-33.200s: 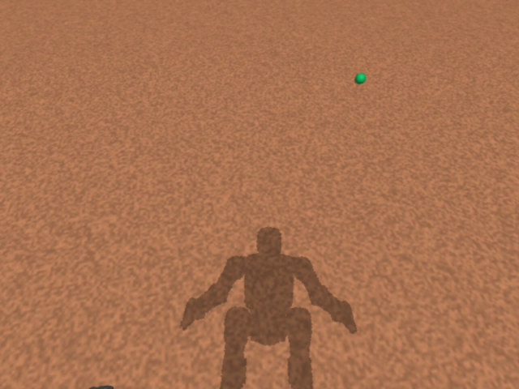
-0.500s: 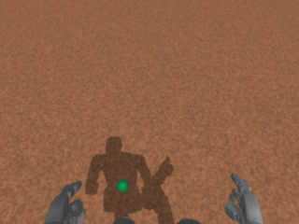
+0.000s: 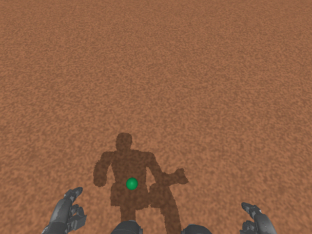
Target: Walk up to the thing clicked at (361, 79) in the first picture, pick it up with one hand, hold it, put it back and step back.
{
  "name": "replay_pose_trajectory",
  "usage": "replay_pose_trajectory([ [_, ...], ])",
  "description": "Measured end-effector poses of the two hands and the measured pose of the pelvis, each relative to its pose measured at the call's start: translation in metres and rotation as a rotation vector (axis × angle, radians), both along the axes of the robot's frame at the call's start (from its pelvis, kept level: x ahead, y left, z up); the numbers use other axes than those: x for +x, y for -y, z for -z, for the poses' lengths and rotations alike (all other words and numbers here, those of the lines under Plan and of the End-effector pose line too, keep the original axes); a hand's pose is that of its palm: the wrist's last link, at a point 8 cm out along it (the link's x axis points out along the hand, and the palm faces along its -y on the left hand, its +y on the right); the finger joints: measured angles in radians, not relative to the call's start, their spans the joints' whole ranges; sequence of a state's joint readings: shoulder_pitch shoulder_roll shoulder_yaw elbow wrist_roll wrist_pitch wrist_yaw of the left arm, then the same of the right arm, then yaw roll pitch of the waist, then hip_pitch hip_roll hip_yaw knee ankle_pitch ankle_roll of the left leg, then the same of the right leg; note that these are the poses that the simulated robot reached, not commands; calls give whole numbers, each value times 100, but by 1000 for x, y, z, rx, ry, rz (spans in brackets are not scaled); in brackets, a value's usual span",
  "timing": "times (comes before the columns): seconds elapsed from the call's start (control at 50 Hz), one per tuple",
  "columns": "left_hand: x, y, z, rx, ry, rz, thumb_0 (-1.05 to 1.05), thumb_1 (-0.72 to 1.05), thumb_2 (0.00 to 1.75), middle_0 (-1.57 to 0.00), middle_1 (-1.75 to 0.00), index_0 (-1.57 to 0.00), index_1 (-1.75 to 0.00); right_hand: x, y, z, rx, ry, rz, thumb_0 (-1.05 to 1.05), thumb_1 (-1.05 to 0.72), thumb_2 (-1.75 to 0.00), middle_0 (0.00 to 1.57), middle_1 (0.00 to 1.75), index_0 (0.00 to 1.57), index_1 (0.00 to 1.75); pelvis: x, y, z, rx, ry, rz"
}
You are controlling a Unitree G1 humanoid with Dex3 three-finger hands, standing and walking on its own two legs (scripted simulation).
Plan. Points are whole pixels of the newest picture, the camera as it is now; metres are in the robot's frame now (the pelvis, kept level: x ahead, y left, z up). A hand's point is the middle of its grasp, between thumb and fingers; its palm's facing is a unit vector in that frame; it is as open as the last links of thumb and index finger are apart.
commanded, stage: stand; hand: left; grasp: from above
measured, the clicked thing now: (132, 183) +0.43 +0.17 -0.70
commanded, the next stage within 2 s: none
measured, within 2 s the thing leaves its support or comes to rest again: neither
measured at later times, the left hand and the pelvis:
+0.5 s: hand out of the picture +0.04 +0.24 -0.12, palm faces +0.05 -0.95 -0.32, open 7.4 cm; pelvis +0.00 +0.01 +0.04, yaw +1 degrees
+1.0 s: hand out of the picture +0.06 +0.23 -0.12, palm faces +0.05 -0.94 -0.33, open 7.4 cm; pelvis +0.01 -0.01 +0.05, yaw +1 degrees
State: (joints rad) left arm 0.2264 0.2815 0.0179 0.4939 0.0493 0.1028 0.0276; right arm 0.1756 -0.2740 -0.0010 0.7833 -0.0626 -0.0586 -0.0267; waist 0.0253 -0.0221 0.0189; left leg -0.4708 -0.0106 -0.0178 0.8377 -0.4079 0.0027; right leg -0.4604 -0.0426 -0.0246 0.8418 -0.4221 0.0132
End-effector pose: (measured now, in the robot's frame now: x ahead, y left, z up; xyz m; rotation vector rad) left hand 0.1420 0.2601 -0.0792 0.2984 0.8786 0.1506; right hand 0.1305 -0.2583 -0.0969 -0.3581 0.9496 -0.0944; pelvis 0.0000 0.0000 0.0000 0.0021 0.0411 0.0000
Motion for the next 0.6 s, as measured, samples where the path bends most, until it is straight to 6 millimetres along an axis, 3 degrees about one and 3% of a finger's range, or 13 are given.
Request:
replay_pose_trajectory([
  [0.14,-44,-21,12,13,-156,-74,1,90,90,-20,-30,-20,-30,-26,12,-4,-2,-94,78,1,-90,-90,20,30,20,30,3,-4,-13,-5,42,0],
  [0.3,-82,-24,14,-10,-274,-134,1,90,90,-20,-30,-20,-30,-46,6,-7,9,-177,111,1,-90,-90,20,30,20,30,5,-8,-28,-10,78,-9],
  [0.44,-101,-23,11,-16,-342,-158,1,90,90,-20,-30,-20,-30,-53,1,-8,31,-218,126,1,-90,-90,20,30,20,30,4,-8,-37,-6,97,-15],
  [0.6,-109,-23,6,-3,-377,-171,1,90,90,-20,-30,-20,-30,-56,8,-9,34,-245,137,1,-90,-90,20,30,20,30,4,-4,-41,-3,106,-19],
])
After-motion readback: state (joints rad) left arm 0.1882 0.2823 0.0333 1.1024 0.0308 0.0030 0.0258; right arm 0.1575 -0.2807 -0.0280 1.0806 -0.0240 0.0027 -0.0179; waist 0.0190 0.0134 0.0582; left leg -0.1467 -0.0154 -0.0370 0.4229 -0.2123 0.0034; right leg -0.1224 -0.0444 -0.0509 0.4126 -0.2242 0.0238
